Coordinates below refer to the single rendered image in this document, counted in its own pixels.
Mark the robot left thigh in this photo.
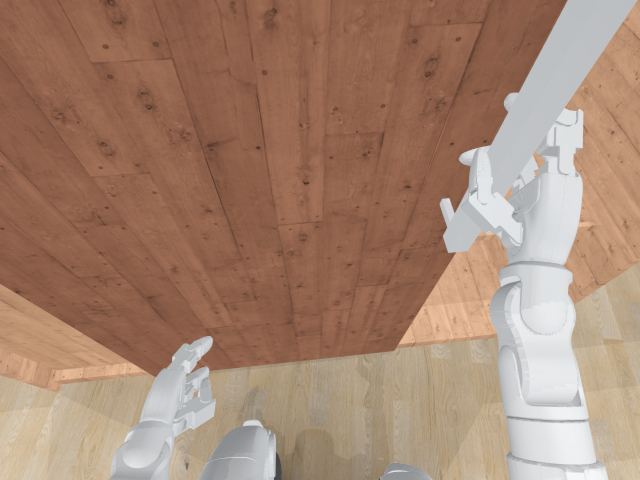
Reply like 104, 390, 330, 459
198, 425, 276, 480

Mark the robot left hand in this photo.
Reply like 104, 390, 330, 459
139, 336, 216, 437

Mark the wardrobe door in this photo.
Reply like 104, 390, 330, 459
0, 284, 130, 370
0, 0, 568, 377

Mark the left robot forearm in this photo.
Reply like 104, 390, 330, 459
109, 421, 174, 480

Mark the right robot forearm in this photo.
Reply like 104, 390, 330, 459
490, 261, 608, 480

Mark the handle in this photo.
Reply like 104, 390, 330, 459
440, 0, 637, 253

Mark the robot right hand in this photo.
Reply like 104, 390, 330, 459
459, 93, 583, 266

